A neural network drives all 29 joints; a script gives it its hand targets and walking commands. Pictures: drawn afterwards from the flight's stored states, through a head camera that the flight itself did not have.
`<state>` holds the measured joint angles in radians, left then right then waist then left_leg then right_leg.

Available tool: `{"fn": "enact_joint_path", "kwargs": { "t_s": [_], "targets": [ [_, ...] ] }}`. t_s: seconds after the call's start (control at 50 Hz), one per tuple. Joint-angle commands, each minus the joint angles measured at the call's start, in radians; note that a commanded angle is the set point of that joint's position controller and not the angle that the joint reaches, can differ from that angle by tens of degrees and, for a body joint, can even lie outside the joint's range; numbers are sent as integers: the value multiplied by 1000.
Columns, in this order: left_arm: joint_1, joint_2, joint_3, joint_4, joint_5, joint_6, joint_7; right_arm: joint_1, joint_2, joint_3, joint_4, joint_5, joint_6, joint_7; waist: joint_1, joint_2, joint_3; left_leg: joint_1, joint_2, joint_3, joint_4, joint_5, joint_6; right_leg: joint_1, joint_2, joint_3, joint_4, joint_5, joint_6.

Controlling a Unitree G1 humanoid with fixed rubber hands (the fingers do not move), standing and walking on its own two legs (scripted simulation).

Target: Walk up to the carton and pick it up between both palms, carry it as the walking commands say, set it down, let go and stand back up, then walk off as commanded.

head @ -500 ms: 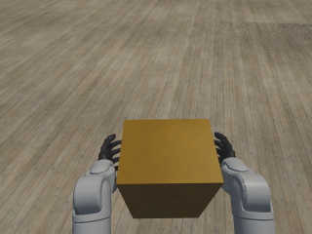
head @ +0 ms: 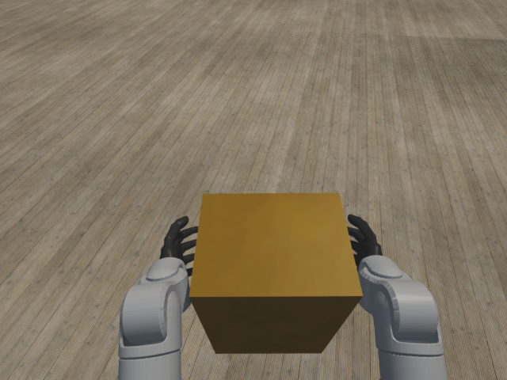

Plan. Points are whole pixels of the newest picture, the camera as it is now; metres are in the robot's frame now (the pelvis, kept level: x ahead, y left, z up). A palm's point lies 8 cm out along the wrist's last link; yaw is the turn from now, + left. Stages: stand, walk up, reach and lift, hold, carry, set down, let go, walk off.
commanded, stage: carry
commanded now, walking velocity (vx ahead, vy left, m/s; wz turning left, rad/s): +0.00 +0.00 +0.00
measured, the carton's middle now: (269, 283) +0.27 +0.00 +0.02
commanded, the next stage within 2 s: none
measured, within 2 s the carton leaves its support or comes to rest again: neither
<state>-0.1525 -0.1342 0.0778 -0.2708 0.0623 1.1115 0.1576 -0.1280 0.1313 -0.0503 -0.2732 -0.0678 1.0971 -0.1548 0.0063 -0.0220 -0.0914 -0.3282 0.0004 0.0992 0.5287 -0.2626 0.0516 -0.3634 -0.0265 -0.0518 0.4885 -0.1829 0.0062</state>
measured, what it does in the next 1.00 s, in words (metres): stands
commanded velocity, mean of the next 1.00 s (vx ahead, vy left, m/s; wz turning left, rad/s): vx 0.00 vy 0.00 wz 0.00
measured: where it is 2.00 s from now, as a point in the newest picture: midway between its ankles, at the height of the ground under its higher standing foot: outside the picture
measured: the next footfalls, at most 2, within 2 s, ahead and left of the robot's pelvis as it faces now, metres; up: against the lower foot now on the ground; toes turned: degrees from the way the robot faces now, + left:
none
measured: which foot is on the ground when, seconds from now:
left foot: down 0.00-1.00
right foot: down 0.00-1.00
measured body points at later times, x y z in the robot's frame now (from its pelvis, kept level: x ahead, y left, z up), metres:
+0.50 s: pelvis +0.01 +0.01 +0.00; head +0.00 +0.02 +0.45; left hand +0.29 +0.15 +0.06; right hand +0.29 -0.13 +0.07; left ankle +0.01 +0.08 -0.73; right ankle +0.04 -0.13 -0.73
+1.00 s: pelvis +0.01 +0.00 +0.00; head +0.00 +0.02 +0.45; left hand +0.29 +0.15 +0.06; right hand +0.29 -0.13 +0.06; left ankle +0.01 +0.08 -0.73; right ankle +0.04 -0.13 -0.73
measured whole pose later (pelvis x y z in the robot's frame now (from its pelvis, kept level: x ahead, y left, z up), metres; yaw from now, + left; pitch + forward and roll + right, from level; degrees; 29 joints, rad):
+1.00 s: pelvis +0.01 +0.00 +0.00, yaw +0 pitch +3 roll -1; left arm -0.16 -0.14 0.09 -0.17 0.06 1.01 0.15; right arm -0.14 0.13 -0.07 -0.18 -0.07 1.00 -0.15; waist 0.00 -0.02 -0.08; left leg -0.32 -0.01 0.10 0.54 -0.28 0.06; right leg -0.36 -0.04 -0.05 0.51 -0.20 0.01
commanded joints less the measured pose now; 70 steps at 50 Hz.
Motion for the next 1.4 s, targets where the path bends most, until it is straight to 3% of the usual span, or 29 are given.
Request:
{"fn": "enact_joint_path", "kwargs": {
  "t_s": [0.0, 0.7, 1.38],
  "targets": [
    [-420, -954, -591, -123, -258, -46, -132, -454, 913, 540, -141, 258, -41, 141, -2, 33, -283, 66, 138, -126, -110, 181, 10, 168, -89, 80, -26, 129, -47],
    [-410, -901, -521, -57, -228, -128, -127, -450, 858, 477, -85, 234, -123, 137, -3, 35, -293, 87, 138, -127, -92, 245, 12, 175, -91, 70, -3, 144, -47],
    [-405, -869, -489, -25, -216, -158, -122, -454, 829, 453, -56, 223, -152, 130, -4, 29, -288, 72, 136, -130, -103, 187, 7, 173, -97, 80, -15, 130, -47]
  ]
}}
